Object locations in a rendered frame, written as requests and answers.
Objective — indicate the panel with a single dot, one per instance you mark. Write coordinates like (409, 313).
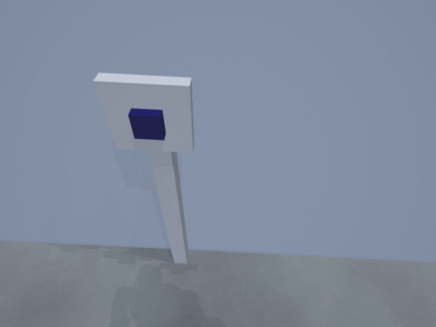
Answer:
(118, 93)

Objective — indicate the button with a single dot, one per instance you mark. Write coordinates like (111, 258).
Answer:
(147, 124)

